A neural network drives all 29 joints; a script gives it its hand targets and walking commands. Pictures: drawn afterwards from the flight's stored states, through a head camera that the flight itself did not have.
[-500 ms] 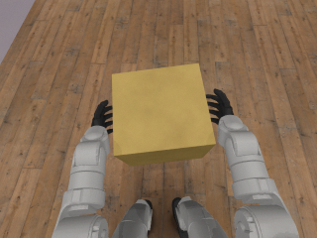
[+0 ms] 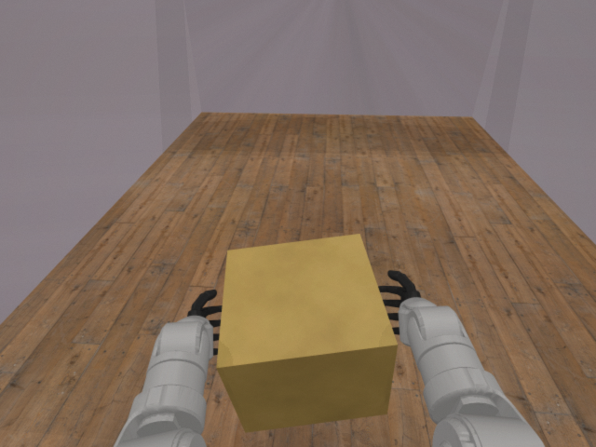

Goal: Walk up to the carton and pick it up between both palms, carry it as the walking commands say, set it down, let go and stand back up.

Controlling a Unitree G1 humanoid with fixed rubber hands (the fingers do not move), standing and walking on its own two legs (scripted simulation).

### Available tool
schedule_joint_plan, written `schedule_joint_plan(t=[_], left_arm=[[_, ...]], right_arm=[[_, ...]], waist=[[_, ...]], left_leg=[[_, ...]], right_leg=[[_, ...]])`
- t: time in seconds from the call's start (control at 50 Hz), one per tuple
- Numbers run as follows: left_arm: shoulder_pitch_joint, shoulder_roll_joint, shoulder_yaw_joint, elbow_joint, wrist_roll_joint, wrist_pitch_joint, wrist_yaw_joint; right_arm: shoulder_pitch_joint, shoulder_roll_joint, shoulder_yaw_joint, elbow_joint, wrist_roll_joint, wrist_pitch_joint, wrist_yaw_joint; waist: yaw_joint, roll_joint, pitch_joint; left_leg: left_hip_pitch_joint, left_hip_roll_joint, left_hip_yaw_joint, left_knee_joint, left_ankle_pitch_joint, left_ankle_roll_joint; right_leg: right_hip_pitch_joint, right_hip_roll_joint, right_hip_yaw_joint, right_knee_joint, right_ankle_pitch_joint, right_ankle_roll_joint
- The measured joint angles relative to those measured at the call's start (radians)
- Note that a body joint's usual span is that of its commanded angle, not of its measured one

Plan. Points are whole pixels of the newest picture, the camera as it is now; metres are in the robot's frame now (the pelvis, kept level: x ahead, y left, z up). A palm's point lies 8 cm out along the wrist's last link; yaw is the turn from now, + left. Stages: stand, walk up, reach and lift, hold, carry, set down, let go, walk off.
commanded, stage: reach and lift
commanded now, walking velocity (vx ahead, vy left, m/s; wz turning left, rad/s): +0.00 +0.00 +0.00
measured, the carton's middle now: (304, 329) +0.35 +0.01 -0.01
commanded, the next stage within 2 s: hold in 0.96 s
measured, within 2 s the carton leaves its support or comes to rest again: neither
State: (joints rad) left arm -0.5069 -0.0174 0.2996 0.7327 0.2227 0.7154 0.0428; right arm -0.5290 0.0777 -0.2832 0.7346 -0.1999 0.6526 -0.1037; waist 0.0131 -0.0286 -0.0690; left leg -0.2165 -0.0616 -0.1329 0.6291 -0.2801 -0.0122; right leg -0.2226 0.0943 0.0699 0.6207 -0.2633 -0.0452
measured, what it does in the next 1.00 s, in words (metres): stands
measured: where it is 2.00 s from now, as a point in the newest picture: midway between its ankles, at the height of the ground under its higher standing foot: outside the picture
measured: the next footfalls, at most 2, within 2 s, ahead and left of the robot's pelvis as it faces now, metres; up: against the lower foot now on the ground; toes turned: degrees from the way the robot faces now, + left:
none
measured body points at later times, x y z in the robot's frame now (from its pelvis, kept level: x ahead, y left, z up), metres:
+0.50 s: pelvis +0.03 +0.03 +0.01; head -0.03 +0.03 +0.46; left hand +0.33 +0.15 +0.03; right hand +0.31 -0.17 +0.04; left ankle +0.05 +0.13 -0.72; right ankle +0.05 -0.09 -0.72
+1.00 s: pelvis +0.02 +0.01 +0.01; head -0.05 +0.01 +0.46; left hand +0.31 +0.16 +0.03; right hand +0.31 -0.15 +0.05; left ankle +0.05 +0.13 -0.72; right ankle +0.05 -0.09 -0.72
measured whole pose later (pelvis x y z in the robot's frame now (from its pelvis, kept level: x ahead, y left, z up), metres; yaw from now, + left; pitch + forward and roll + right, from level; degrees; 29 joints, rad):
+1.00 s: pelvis +0.02 +0.01 +0.01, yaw -1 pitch -7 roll +0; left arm -0.24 -0.07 0.16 0.39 0.17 0.78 0.06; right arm -0.24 0.12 -0.21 0.31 -0.19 0.74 -0.07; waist -0.01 0.00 -0.06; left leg -0.14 -0.07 -0.11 0.50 -0.25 0.01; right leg -0.16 0.08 0.11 0.52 -0.24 -0.03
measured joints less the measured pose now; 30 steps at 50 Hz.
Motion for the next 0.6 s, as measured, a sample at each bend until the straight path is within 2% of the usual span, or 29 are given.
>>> schedule_joint_plan(t=[0.16,0.28,0.42,0.6], left_arm=[[0.092,0.017,-0.109,-0.137,-0.064,0.034,0.011],[0.207,-0.033,-0.148,-0.256,-0.083,0.044,0.041],[0.27,-0.103,-0.121,-0.332,-0.055,0.048,0.062],[0.259,-0.081,-0.134,-0.36,-0.044,0.055,0.04]], right_arm=[[0.113,0.005,0.071,-0.163,0.052,0.034,-0.012],[0.22,-0.013,0.089,-0.298,0.074,0.074,0.014],[0.264,-0.018,0.066,-0.344,0.039,0.072,0.067],[0.285,-0.006,0.089,-0.39,0.058,0.064,0.041]], waist=[[-0.02,0.014,0.014],[-0.032,0.043,-0.026],[-0.053,0.049,-0.023],[-0.047,0.023,0.012]], left_leg=[[0.004,-0.007,-0.005,-0.048,0.013,0.015],[0.047,-0.009,0.016,-0.099,0.015,0.033],[0.092,-0.013,0.045,-0.131,0.015,0.046],[0.07,-0.005,0.068,-0.134,0.023,0.043]], right_leg=[[0.015,-0.013,-0.001,-0.063,0.014,0.013],[0.056,-0.02,0.025,-0.118,0.02,0.027],[0.085,-0.025,0.057,-0.129,0.016,0.037],[0.05,-0.016,0.081,-0.118,0.028,0.037]])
